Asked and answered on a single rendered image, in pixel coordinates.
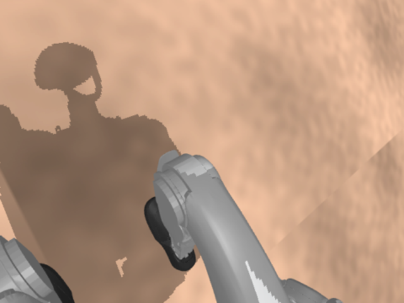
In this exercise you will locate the right robot foot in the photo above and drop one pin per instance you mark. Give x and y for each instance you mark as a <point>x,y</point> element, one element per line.
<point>161,235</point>

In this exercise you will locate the right robot hand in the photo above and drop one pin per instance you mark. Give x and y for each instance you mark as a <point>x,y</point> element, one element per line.
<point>301,293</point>

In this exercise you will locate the left robot foot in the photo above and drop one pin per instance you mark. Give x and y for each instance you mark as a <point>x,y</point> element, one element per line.
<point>60,287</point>

